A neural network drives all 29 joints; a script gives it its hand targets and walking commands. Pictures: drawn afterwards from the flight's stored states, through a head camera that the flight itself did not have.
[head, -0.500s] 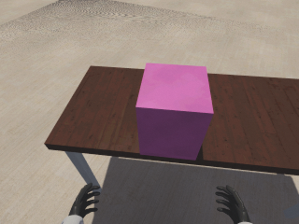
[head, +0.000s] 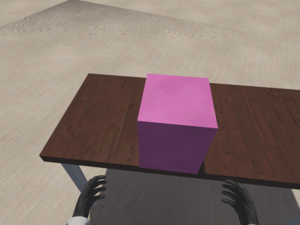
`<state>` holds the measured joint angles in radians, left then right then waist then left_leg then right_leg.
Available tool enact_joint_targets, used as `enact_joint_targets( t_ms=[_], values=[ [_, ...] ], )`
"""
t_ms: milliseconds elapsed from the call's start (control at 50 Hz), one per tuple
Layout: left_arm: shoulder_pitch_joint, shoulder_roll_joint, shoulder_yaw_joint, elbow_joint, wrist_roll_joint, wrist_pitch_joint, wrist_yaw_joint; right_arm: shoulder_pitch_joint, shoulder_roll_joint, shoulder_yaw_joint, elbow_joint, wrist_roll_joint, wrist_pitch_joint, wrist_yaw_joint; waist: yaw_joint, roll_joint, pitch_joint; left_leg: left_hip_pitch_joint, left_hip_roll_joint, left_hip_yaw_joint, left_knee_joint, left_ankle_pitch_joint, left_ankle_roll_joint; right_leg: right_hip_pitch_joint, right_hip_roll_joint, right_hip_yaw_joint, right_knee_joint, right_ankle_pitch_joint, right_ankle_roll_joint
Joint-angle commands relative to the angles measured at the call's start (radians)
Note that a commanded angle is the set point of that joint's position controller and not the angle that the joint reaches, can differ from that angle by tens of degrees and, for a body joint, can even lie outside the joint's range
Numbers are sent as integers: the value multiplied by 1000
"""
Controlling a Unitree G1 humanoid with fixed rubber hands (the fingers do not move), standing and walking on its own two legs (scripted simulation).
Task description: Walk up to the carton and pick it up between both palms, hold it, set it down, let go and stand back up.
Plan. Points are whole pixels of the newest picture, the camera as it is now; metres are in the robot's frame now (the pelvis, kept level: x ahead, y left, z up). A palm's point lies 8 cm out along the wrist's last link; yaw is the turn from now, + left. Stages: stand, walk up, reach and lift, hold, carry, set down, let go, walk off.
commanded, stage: reach and lift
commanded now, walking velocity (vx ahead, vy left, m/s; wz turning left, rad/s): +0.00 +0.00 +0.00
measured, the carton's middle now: (172, 124) +0.43 -0.04 +0.01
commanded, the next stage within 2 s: none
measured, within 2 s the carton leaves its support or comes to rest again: neither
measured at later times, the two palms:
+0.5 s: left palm (93, 180) +0.24 +0.18 +0.00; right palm (240, 187) +0.23 -0.21 +0.00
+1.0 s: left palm (99, 135) +0.32 +0.17 +0.08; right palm (243, 145) +0.31 -0.22 +0.08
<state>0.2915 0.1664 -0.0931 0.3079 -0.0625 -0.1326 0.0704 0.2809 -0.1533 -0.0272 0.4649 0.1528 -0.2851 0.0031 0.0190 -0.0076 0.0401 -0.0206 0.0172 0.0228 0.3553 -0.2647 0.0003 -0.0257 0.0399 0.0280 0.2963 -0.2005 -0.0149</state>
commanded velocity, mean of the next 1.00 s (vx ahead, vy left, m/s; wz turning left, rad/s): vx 0.00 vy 0.00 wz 0.00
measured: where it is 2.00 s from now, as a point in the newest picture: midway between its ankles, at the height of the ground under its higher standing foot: outside the picture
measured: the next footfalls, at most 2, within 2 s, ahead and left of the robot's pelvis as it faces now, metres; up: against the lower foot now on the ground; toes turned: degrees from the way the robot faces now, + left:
none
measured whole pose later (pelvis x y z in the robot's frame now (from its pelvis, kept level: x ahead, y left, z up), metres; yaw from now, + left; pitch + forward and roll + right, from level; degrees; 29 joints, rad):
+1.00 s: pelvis -0.03 -0.01 +0.00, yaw -1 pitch -1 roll +0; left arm -0.37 0.16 0.07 0.30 -0.11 0.34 0.05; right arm -0.36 -0.22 -0.01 0.46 0.27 0.09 -0.12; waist -0.01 -0.02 0.04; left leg -0.11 0.02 0.04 0.32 -0.20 0.00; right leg -0.14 0.04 0.04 0.31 -0.16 -0.02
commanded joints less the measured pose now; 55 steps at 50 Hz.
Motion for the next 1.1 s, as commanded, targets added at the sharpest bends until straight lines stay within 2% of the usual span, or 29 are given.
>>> enact_joint_targets(
  t_ms=[0,220,320,380,460,480,500,540,620,700,860,960,1080],
  values=[
    [-99,58,24,-150,-14,-75,0,-94,-93,-33,-159,11,-60,-9,-5,14,-96,13,-17,-1,-7,433,-61,8,-18,15,-6,338,-17],
    [-296,46,2,-17,-56,-185,16,-286,-68,-42,-106,-4,-78,-13,-8,-7,-88,-67,-7,-10,-38,219,-35,-32,-29,31,12,152,-24],
    [-461,59,-9,39,-79,-164,39,-431,-79,-52,-60,-6,-29,-15,-13,3,-112,-112,0,-11,-55,105,-24,-54,-35,36,22,55,-30],
    [-546,65,-12,25,-95,-122,56,-511,-95,-55,-71,6,12,-18,-11,7,-164,-111,0,-10,-54,107,-24,-56,-33,35,31,64,-30],
    [-603,61,0,-6,-97,-40,64,-570,-115,-46,-88,30,69,-26,-7,3,-235,-79,-5,-6,-38,195,-28,-31,-24,31,37,154,-23],
    [-751,65,20,-67,-107,4,70,-738,-172,-72,-126,50,102,-32,-30,-17,-299,-91,10,-5,-45,192,-18,-39,-17,25,39,183,-16],
    [-703,50,13,-51,-110,45,73,-695,-155,-54,-100,54,126,-35,-22,-20,-260,-112,11,-3,-51,196,-14,-18,-19,30,40,199,-17],
    [-719,43,30,-74,-106,117,64,-700,-165,-53,-121,66,162,-44,-15,-43,-300,-62,9,-2,-45,256,-9,-5,-15,32,36,257,-5],
    [-739,41,103,-121,-49,250,21,-704,-178,-28,-97,100,221,-69,-10,-3,-321,32,-3,-3,-33,377,-20,6,-11,28,13,341,7],
    [-778,30,157,-162,-10,346,-13,-758,-182,-5,-107,119,260,-94,-10,11,-289,49,-14,1,-48,371,-19,-1,-5,16,-5,335,16],
    [-950,57,178,-204,-29,407,-21,-924,-189,-32,-193,106,312,-114,-28,-7,-325,4,-19,14,-61,269,-1,-17,1,1,5,300,31],
    [-1037,95,191,-210,-52,439,-20,-1007,-212,-37,-208,115,349,-126,-38,-15,-427,17,-17,14,-35,316,1,0,5,-2,27,378,41],
    [-1111,125,221,-176,-51,502,-28,-1092,-239,-19,-163,148,404,-141,-46,-18,-486,21,-19,12,-21,366,-1,29,7,-3,40,468,54]
  ],
)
